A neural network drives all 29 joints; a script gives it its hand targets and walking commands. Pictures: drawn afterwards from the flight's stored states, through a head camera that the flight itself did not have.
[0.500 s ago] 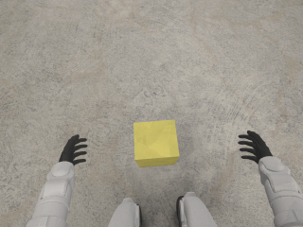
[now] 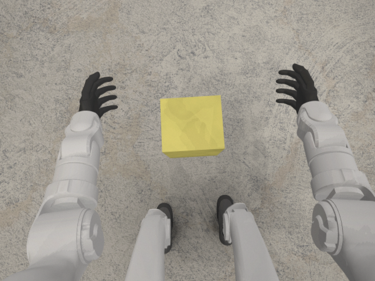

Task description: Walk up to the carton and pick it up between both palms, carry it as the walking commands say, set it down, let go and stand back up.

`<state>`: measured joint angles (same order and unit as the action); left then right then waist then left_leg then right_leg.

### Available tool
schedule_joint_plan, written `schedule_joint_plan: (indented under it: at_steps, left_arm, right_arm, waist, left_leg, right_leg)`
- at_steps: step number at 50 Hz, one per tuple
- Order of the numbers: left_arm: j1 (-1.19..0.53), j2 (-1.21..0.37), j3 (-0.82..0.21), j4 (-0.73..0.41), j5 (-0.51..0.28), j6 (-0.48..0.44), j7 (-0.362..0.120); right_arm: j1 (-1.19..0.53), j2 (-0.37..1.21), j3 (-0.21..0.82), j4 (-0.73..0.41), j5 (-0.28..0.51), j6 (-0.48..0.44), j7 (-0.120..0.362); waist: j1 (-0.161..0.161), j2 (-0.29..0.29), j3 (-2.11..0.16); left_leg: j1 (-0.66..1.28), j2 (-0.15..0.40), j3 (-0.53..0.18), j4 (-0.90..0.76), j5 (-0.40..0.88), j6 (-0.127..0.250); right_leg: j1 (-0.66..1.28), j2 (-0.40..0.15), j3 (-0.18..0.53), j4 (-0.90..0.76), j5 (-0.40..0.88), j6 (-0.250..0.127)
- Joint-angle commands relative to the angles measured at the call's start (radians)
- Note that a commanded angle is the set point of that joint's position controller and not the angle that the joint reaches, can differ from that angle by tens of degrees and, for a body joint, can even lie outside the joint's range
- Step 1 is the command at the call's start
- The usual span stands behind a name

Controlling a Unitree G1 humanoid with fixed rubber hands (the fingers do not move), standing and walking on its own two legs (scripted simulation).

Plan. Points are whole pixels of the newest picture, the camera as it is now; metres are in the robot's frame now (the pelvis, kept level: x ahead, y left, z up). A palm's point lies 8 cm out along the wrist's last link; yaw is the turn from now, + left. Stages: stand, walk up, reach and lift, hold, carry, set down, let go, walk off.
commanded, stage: reach and lift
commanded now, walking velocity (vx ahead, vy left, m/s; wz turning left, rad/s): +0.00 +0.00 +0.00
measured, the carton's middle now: (192, 130) +0.49 +0.01 -0.54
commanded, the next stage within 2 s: none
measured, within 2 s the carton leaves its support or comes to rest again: neither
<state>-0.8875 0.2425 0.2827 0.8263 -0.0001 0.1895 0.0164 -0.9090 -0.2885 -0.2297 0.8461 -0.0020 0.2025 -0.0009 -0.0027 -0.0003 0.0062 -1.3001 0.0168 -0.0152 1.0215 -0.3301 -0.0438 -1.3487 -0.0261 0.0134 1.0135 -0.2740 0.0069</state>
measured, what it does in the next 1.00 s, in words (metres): lowers itself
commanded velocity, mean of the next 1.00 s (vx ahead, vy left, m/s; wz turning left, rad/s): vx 0.00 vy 0.00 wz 0.00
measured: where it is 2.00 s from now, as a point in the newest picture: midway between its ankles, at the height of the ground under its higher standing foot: (195, 232)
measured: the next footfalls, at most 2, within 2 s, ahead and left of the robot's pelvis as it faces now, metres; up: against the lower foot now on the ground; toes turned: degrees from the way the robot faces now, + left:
none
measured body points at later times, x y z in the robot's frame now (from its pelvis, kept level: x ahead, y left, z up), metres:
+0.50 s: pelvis +0.01 +0.01 -0.03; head +0.33 +0.00 +0.29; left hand +0.52 +0.19 -0.15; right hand +0.53 -0.20 -0.15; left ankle +0.06 +0.15 -0.64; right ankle +0.09 -0.12 -0.64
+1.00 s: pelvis -0.02 +0.00 -0.18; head +0.32 +0.00 +0.11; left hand +0.52 +0.19 -0.31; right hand +0.53 -0.20 -0.31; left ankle +0.06 +0.15 -0.64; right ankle +0.08 -0.12 -0.64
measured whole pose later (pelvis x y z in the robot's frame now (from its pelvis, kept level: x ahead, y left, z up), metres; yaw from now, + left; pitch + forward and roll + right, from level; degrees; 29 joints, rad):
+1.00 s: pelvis -0.02 +0.00 -0.18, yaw +1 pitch +50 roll +2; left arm -1.21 0.25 0.25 0.87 -0.09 0.15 0.12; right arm -1.25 -0.34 -0.23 0.93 0.06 0.14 -0.05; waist 0.00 0.01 -0.01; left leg -2.05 -0.04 -0.05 1.72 -0.54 -0.07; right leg -2.10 0.01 0.06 1.70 -0.47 0.03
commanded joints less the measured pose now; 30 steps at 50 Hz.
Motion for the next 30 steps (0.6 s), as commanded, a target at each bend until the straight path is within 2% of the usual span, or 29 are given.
schedule_joint_plan:
  at_steps: [1,10,15,17,21,26,30]
  left_arm:
    - [-0.267,0.137,0.034,-0.084,0.002,-0.038,0.004]
    - [-0.418,0.096,0.065,-0.056,0.024,-0.074,0.017]
    - [-0.369,0.061,0.09,-0.104,0.054,-0.084,0.02]
    - [-0.359,0.049,0.097,-0.135,0.066,-0.086,0.019]
    - [-0.374,0.022,0.1,-0.167,0.083,-0.081,0.021]
    - [-0.415,-0.014,0.1,-0.114,0.096,-0.072,0.031]
    - [-0.447,-0.002,0.104,-0.07,0.093,-0.069,0.047]
  right_arm:
    - [-0.286,-0.111,-0.03,-0.094,-0.009,-0.033,-0.011]
    - [-0.454,-0.098,-0.086,-0.055,-0.052,-0.072,-0.004]
    - [-0.402,-0.082,-0.126,-0.063,-0.084,-0.091,0.01]
    - [-0.395,-0.078,-0.137,-0.087,-0.093,-0.097,0.018]
    - [-0.414,-0.073,-0.152,-0.106,-0.099,-0.1,0.034]
    - [-0.449,-0.066,-0.165,-0.031,-0.11,-0.099,0.043]
    - [-0.472,-0.082,-0.167,0.013,-0.107,-0.098,0.035]
  waist:
    - [0.013,-0.038,-0.886]
    - [0.006,-0.035,-1.033]
    - [-0.004,-0.027,-1.144]
    - [-0.003,-0.021,-1.154]
    - [0.001,-0.01,-1.096]
    - [-0.004,-0.003,-0.98]
    - [-0.003,-0.002,-0.976]
  left_leg:
    - [0.215,-0.097,0.082,-0.071,0.158,-0.004]
    - [0.147,-0.111,0.085,-0.024,0.274,-0.016]
    - [0.163,-0.117,0.084,-0.01,0.41,-0.022]
    - [0.168,-0.116,0.081,-0.009,0.441,-0.024]
    - [0.165,-0.111,0.076,0.007,0.422,-0.024]
    - [0.075,-0.108,0.07,0.077,0.292,-0.026]
    - [-0.003,-0.112,0.074,0.177,0.208,-0.03]
  right_leg:
    - [0.616,0.07,-0.019,-0.043,0.214,0.03]
    - [0.571,0.086,-0.023,0.014,0.377,0.019]
    - [0.582,0.093,-0.029,0.043,0.545,0.018]
    - [0.559,0.095,-0.032,0.044,0.569,0.02]
    - [0.44,0.1,-0.046,0.041,0.487,0.024]
    - [0.244,0.105,-0.065,0.102,0.317,0.023]
    - [0.14,0.109,-0.075,0.2,0.225,0.022]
